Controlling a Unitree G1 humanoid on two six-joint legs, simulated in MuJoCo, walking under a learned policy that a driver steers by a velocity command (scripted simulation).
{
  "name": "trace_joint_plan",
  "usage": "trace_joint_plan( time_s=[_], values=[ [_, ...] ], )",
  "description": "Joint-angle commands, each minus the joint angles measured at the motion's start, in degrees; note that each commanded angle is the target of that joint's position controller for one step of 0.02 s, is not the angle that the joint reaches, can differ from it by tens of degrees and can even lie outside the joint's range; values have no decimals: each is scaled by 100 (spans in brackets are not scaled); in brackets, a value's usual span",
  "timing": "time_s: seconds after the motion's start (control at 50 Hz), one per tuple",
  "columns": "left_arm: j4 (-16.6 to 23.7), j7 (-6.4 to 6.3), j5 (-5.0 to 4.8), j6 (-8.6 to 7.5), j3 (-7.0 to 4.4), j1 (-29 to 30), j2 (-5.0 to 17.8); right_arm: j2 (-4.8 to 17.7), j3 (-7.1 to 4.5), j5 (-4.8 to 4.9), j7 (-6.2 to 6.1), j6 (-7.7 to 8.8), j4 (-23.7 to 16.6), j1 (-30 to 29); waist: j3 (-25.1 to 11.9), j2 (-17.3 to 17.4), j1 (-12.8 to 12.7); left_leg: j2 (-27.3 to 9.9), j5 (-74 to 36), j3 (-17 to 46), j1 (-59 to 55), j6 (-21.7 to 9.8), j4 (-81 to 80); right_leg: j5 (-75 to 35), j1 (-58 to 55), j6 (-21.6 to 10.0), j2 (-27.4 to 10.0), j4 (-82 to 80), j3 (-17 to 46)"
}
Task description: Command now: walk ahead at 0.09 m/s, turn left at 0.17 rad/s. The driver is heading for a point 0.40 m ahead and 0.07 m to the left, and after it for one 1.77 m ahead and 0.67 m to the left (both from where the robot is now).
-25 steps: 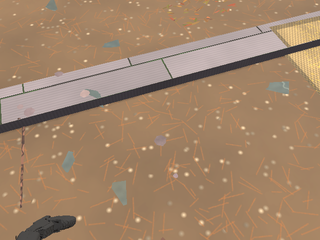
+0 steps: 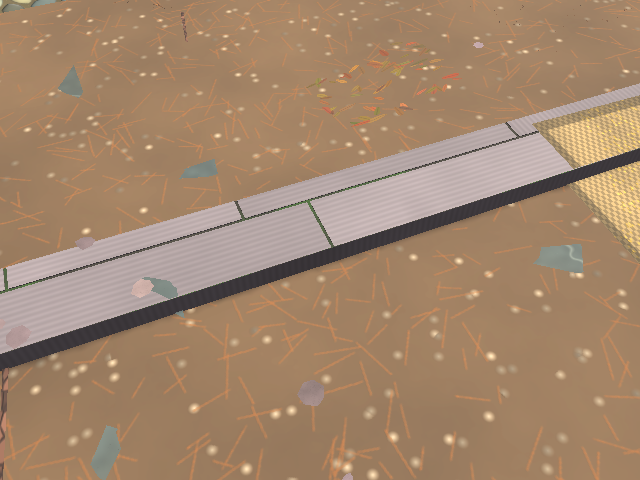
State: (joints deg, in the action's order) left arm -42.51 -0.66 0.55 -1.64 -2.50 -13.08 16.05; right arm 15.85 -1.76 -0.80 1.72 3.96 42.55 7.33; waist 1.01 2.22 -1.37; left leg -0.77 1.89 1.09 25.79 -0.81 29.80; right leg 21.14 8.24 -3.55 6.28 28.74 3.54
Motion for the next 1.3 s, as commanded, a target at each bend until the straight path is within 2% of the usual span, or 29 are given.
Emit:
trace_joint_plan(
  time_s=[0.02, 0.04, 0.06, 0.1, 0.14, 0.2, 0.28, 0.32, 0.34, 0.36, 0.38, 0.4, 0.44, 0.48, 0.54, 0.62, 0.7, 0.74, 0.76, 0.78, 0.8, 0.82, 0.84, 0.88, 1.0, 1.1, 1.24, 1.28, 1.3],
  values=[
    [180, -79, 79, -106, -163, -814, 635, 1369, -368, -91, -54, 41, -455, 242, -1232, 611, -132, -1249, -3962, 1553, -2360, -1302, -78, -1723, 970, 219, -371, 1827, -4],
    [243, -101, 110, -49, -144, -461, 697, 978, -310, -14, -77, -59, -389, 616, -1472, 1148, 266, -1824, -3785, 2605, -2759, -1937, -539, 1051, 1698, 540, -52, 2908, -104],
    [331, -84, -1, 51, -194, -313, 845, 864, -243, 48, -66, -105, -353, 709, -1472, 891, 279, -1903, -2467, 3051, -2731, -1956, -800, 1807, 2093, 567, -189, 3494, 230],
    [368, -112, -93, 259, -221, 21, 771, 1032, -321, 119, -86, -201, -493, 335, -849, 275, 227, -1575, -460, 2742, -2010, -1526, -1075, 1389, 2484, 615, -394, 3843, 295],
    [385, -161, -72, 344, -220, 133, 650, 1016, -346, 104, -169, -328, -616, -29, -545, 357, 84, -1089, 732, 2288, -1265, -1134, -1350, 824, 2136, 627, -509, 2893, 200],
    [301, -165, -69, 274, -178, 47, 433, 1013, -412, 76, -258, -466, -689, -25, -697, 734, 108, -725, 937, 1992, -980, -1033, -1386, 412, 1439, 694, -312, 1876, 12],
    [292, -92, -88, 169, -211, 61, 499, 1099, -492, 144, -319, -550, -749, 55, -835, 793, 188, -760, 1295, 2368, -1012, -1013, -1352, -124, 1007, 618, -269, 843, 61],
    [203, -41, -94, 110, -249, -167, 512, 1098, -501, 193, -354, -621, -802, -54, -758, 770, 27, -614, 1648, 2406, -745, -825, -1239, -666, 500, 461, -245, -49, -69],
    [173, -37, -77, 92, -295, -266, 609, 1032, -486, 212, -369, -641, -796, 23, -702, 684, -15, -436, 1947, 2313, -443, -634, -1081, -821, 108, 323, -409, -463, -23],
    [198, -78, 15, 91, -389, -457, 975, 844, -429, 190, -364, -639, -826, 112, -685, 109, -21, -114, 2499, 1953, 167, -323, -347, -496, -346, -15, -1332, -939, 759],
    [175, -84, 179, 129, -501, -322, 1434, 673, -406, 216, -333, -580, -1071, -119, -278, -1650, 96, 793, 2858, 632, 1086, -24, 1016, -431, 34, -745, -2383, -1520, 2207],
    [404, -89, 321, 74, -424, 135, 1198, 1015, -518, 116, -327, -512, -957, 123, -271, -1534, 149, 502, 3038, 744, 1001, 174, 2417, -1075, 384, -1117, -2851, -1535, 2520],
    [598, -159, 133, 13, -279, 769, 719, 1092, -612, 158, -322, -596, -580, 659, -263, -873, 446, 450, 2475, 722, 935, 340, 3436, -1829, 343, -751, -2259, -1236, 1417],
    [578, -191, 4, 16, -225, 757, 632, 862, -554, 141, -341, -686, -543, 716, -200, -831, 345, 344, 2116, 597, 1161, 533, 4003, -2539, 98, -690, -2069, -1060, 843],
    [479, -249, 39, 117, -254, 327, 707, 672, -447, 239, -283, -688, -861, 165, -180, -1020, -1, 156, 1840, 261, 1379, 732, 3376, -2872, -472, -820, -2011, -1025, 419],
    [424, -220, 11, 203, -378, 155, 1019, 502, -327, 195, -164, -683, -1131, -136, -364, -1159, -202, -82, 2131, -17, 684, 725, 2179, -3151, -654, -931, -2239, -919, 216],
    [350, -75, -124, 196, -421, 240, 1155, 594, -344, 178, -134, -711, -1126, 28, -437, -1271, -110, 100, 2081, -341, -278, 457, 966, -3520, -424, -937, -2316, -684, 145],
    [284, -52, -243, 183, -380, 393, 1074, 551, -353, 158, -121, -708, -965, 398, -456, -1157, 173, 228, 965, -462, -1105, 156, -525, -3376, -194, -676, -2163, -278, -19],
    [135, -37, -233, 140, -316, 118, 892, 698, -381, 138, -148, -704, -943, 481, -531, -881, 191, 123, 102, -201, -1851, -18, -1120, -2887, 215, -308, -1981, -11, -214],
    [172, 8, 28, 87, -169, 0, 479, 998, -423, 115, -224, -706, -964, 725, -1030, 183, 122, -851, -1331, 1019, -3081, -286, -991, -1054, 1136, 244, -1560, 912, -672],
    [367, 40, 124, 45, -47, 161, 212, 1156, -403, 11, -233, -665, -953, 659, -1034, 1316, 137, -1938, -1035, 2136, -3096, -1294, -973, 1323, 2194, 611, -974, 1496, -795],
    [363, 32, 8, 47, -188, 535, 739, 1056, -431, 18, -202, -572, -821, 1069, -920, 859, 657, -2039, 601, 2423, -2962, -1722, -1411, 1650, 2652, 707, -992, 2466, -489],
    [365, 66, -148, 54, -291, 641, 959, 1100, -432, 20, -197, -475, -685, 1128, -579, 760, 650, -1885, 2061, 2307, -2843, -1584, -1664, 1352, 3051, 618, -1072, 3011, -322],
    [227, 57, -185, 88, -351, 587, 974, 962, -385, 100, -243, -317, -627, 728, 36, 838, 476, -1571, 3106, 1941, -2480, -1164, -2038, 517, 3407, 495, -1191, 3122, -172],
    [32, 98, -211, -74, -292, 385, 555, 697, -361, -8, -297, 21, -440, 744, 181, 368, 322, -1414, 1613, 705, -2516, -958, -2415, -1164, 3523, 516, -1121, 2636, 152],
    [200, 182, -169, -60, -195, 622, 399, 905, -468, 54, -263, 70, -215, 837, 341, 305, 406, -1587, 1078, 51, -2401, -1006, -2529, -1590, 3291, 599, -1221, 1698, -19],
    [616, 361, -200, -50, -132, 1035, 428, 1134, -597, 229, -207, -28, 75, 1065, 574, 231, 483, -1778, 579, -621, -2697, -785, -2084, -988, 2832, 68, -1147, 896, -546],
    [527, 366, -199, -47, -262, 351, 620, 1236, -608, 248, -220, -95, 52, 856, 104, 222, -12, -1587, -1443, -1039, -2490, -553, -876, -918, 1556, -201, -685, 591, -983],
    [258, 322, -222, -34, -467, -560, 959, 1070, -536, 215, -237, -116, 37, 944, -506, 20, -418, -1265, -2352, -1362, -2048, -337, 497, -999, 139, -388, -304, 465, -1096]
  ],
)
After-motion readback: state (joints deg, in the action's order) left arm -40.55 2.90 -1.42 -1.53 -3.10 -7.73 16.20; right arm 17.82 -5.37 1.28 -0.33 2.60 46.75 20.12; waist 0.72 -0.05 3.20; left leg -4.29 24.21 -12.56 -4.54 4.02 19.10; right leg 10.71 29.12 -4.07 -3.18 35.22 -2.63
